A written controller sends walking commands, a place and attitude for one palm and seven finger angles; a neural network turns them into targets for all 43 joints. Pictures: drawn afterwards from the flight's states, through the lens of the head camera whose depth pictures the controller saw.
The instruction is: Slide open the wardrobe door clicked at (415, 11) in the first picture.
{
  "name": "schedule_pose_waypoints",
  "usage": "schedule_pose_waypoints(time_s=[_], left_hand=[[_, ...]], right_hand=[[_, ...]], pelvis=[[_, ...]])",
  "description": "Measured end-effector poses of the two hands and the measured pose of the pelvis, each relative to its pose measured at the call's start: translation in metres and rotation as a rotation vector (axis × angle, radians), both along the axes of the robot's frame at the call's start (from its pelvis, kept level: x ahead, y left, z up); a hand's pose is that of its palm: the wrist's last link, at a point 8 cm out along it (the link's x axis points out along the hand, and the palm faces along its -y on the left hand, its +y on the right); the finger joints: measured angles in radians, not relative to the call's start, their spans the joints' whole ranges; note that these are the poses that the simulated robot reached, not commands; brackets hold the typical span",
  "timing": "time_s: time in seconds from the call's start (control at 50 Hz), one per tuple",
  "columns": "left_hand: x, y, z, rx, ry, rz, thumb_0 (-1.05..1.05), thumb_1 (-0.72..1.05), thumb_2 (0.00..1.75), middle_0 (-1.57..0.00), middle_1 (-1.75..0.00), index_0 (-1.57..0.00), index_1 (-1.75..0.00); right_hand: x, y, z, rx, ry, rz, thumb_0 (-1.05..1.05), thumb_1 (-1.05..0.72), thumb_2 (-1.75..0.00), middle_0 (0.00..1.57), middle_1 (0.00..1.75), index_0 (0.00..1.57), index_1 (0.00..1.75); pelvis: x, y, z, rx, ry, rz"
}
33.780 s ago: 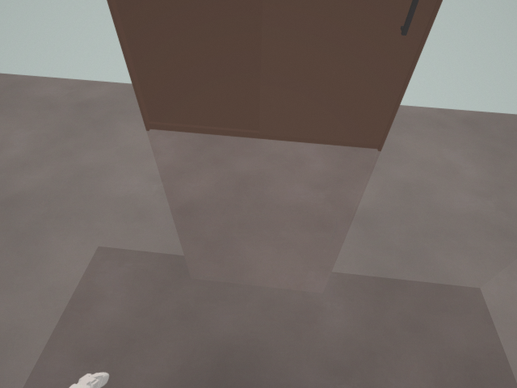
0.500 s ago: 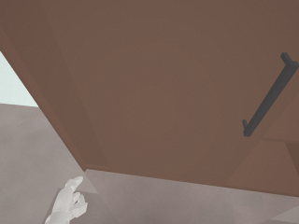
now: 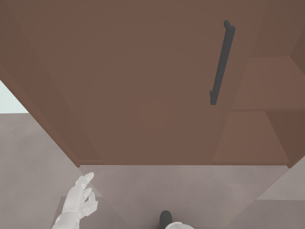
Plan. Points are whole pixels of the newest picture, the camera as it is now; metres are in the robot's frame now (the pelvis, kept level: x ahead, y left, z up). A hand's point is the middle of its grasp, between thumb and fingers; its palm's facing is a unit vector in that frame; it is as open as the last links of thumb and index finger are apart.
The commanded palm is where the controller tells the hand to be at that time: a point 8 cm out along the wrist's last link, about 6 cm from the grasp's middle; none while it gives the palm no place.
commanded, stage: stop stepping back and stand still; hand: right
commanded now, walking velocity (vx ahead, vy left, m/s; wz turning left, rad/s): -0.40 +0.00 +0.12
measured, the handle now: (219, 68) +0.59 -0.21 +0.09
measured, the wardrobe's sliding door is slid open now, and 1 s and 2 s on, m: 0.51 0.51 0.51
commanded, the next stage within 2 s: let the arm hang, fingers relaxed in 1.18 s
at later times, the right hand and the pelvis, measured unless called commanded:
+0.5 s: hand out of the picture +0.05 -0.40 +0.20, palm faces +0.45 +0.84 -0.30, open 7.4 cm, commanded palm -0.01 -0.44 +0.19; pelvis -0.17 -0.15 -0.04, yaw +4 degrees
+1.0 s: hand out of the picture -0.06 -0.50 +0.18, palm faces +0.51 +0.83 -0.24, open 7.4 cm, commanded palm -0.13 -0.53 +0.19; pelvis -0.27 -0.24 -0.01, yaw +1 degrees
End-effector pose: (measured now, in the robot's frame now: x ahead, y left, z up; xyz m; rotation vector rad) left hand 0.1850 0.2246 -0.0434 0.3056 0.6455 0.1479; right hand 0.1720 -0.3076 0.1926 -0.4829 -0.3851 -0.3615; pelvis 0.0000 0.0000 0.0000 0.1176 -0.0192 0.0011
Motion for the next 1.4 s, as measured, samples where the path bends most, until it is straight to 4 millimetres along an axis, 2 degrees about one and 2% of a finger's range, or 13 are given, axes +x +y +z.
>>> schedule_pose_waypoints(time_s=[0.12,0.26,0.32,0.4,0.52,0.58,0.66,0.76,0.84,0.98,1.26,1.32,1.4], left_hand=[[-0.041,-0.014,0.001,0.034,-0.023,0.029,0.01,0.9,0.89,-0.21,-0.3,-0.2,-0.3],[-0.131,-0.049,-0.003,-0.005,0.043,0.111,0.01,0.9,0.89,-0.2,-0.3,-0.2,-0.3],[-0.17,-0.068,0.0,-0.057,0.065,0.124,0.01,0.9,0.89,-0.21,-0.3,-0.2,-0.3],[-0.207,-0.083,-0.023,-0.003,0.102,0.111,0.01,0.9,0.89,-0.21,-0.3,-0.2,-0.3],[-0.25,-0.125,-0.049,0.019,0.103,0.142,0.01,0.9,0.89,-0.21,-0.3,-0.2,-0.3],[-0.273,-0.155,-0.044,-0.063,0.098,0.143,0.01,0.9,0.89,-0.2,-0.3,-0.2,-0.3],[-0.3,-0.187,-0.023,-0.131,0.125,0.111,0.01,0.9,0.89,-0.21,-0.3,-0.2,-0.3],[-0.306,-0.196,-0.024,-0.121,0.088,0.055,0.01,0.89,0.89,-0.21,-0.3,-0.21,-0.3],[-0.31,-0.194,-0.031,-0.076,0.121,0.07,0.01,0.9,0.89,-0.21,-0.3,-0.21,-0.3],[-0.307,-0.204,-0.016,0.031,0.032,0.075,0.01,0.9,0.89,-0.21,-0.3,-0.2,-0.3],[-0.327,-0.243,-0.033,-0.143,0.161,0.055,0.01,0.9,0.89,-0.21,-0.3,-0.2,-0.3],[-0.319,-0.232,-0.061,-0.167,0.194,0.027,0.01,0.9,0.89,-0.21,-0.3,-0.2,-0.3],[-0.313,-0.217,-0.091,-0.156,0.296,0.023,0.01,0.9,0.89,-0.21,-0.3,-0.2,-0.3]], right_hand=[[-0.047,-0.015,-0.002,-0.038,-0.095,0.094,0.01,-0.89,-0.9,0.21,0.3,0.21,0.3],[-0.049,-0.059,-0.013,0.138,-0.106,0.063,0.01,-0.89,-0.9,0.21,0.3,0.21,0.3],[-0.087,-0.066,-0.006,0.093,-0.033,0.091,0.01,-0.89,-0.9,0.21,0.3,0.21,0.3],[-0.145,-0.074,0.003,-0.082,-0.115,0.181,0.01,-0.89,-0.9,0.21,0.3,0.21,0.3],[-0.161,-0.145,0.007,-0.045,-0.283,0.058,0.01,-0.88,-0.9,0.21,0.3,0.22,0.3],[-0.171,-0.166,0.008,-0.005,-0.23,0.03,0.01,-0.89,-0.9,0.21,0.3,0.21,0.3],[-0.205,-0.157,0.011,0.064,-0.099,0.085,0.01,-0.89,-0.9,0.2,0.3,0.21,0.3],[-0.261,-0.153,0.017,-0.065,-0.024,0.098,0.01,-0.89,-0.9,0.21,0.3,0.21,0.3],[-0.283,-0.188,0.022,-0.063,-0.081,0.004,0.01,-0.88,-0.9,0.22,0.3,0.22,0.3],[-0.278,-0.234,-0.006,0.124,-0.091,-0.097,0.01,-0.89,-0.9,0.2,0.3,0.21,0.3],[-0.267,-0.215,0.023,-0.158,0.089,0.0,0.01,-0.89,-0.9,0.21,0.3,0.21,0.3],[-0.253,-0.219,-0.014,-0.145,0.212,-0.051,0.0,-0.89,-0.9,0.21,0.3,0.21,0.3],[-0.239,-0.219,-0.154,0.149,0.715,-0.119,0.0,-0.9,-0.9,0.2,0.3,0.2,0.3]], pelvis=[[-0.03,-0.028,-0.016,-0.015,-0.044,0.089],[-0.085,-0.062,-0.006,0.023,-0.086,0.046],[-0.105,-0.076,0.003,-0.004,-0.052,0.005],[-0.135,-0.102,-0.023,-0.085,-0.03,0.11],[-0.179,-0.152,-0.04,-0.031,-0.054,0.071],[-0.201,-0.161,-0.027,-0.035,-0.071,0.072],[-0.22,-0.169,0.002,-0.021,-0.05,0.075],[-0.246,-0.178,-0.004,-0.101,0.016,0.064],[-0.263,-0.196,-0.006,-0.063,-0.012,0.046],[-0.269,-0.234,-0.011,-0.082,-0.011,0.017],[-0.262,-0.227,0.008,-0.059,0.014,0.024],[-0.256,-0.224,-0.007,-0.083,0.031,0.007],[-0.249,-0.231,-0.016,-0.103,0.03,-0.027]])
